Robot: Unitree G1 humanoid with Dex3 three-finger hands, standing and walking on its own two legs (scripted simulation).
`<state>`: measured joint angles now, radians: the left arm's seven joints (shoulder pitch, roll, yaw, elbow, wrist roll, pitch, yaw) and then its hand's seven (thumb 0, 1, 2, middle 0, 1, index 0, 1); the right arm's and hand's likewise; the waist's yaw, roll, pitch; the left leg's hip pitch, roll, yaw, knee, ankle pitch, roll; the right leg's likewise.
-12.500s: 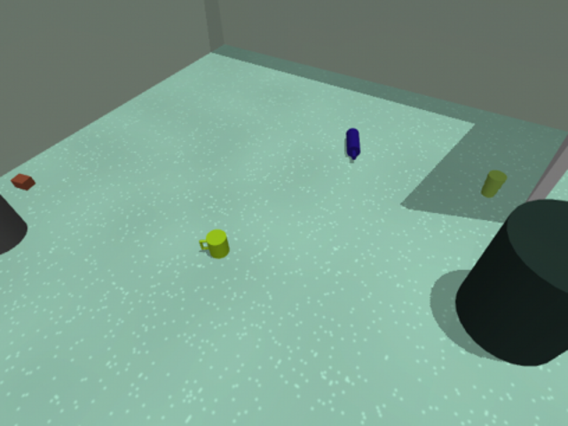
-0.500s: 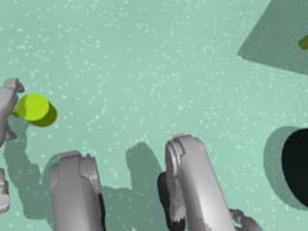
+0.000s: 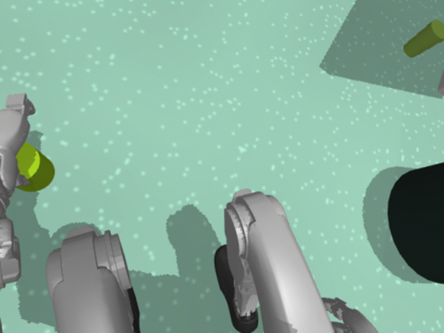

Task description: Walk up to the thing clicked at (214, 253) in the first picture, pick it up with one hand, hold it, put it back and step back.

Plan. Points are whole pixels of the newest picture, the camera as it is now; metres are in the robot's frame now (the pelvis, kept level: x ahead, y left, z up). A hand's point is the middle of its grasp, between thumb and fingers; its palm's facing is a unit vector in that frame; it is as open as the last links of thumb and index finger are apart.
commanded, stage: close in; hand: left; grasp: from above
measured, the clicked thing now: (15, 169) +0.47 +0.32 -0.28
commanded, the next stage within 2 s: rest palm in 0.34 s
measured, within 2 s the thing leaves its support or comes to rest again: neither
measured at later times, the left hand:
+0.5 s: hand (9, 170) +0.45 +0.30 -0.20, palm faces -0.47 -0.10 -0.88, open 13.8 cm
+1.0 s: hand (21, 172) +0.45 +0.30 -0.25, palm faces -0.46 -0.13 -0.88, open 13.8 cm
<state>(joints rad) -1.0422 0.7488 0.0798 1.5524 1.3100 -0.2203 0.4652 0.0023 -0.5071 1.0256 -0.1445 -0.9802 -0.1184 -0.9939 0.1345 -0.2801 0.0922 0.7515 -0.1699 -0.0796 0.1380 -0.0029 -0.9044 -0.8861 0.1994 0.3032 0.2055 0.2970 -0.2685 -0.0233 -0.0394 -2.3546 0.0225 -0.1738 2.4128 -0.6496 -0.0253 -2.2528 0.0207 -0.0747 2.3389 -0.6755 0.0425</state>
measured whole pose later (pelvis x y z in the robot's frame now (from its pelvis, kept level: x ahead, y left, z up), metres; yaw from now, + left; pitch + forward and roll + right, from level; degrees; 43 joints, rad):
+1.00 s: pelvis +0.01 +0.00 -0.03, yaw -3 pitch +30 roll -11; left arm -0.99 0.90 0.18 1.68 1.30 -0.24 0.57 0.00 -0.49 1.06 -0.09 -1.05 -0.08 -1.05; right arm 0.12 -0.30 0.18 0.74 -0.26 -0.17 0.22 0.00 -0.91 -0.89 0.20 0.30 0.20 0.30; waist -0.33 -0.08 0.09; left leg -2.38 0.03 -0.23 2.53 -0.70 -0.03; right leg -2.27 0.05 -0.11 2.42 -0.69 0.06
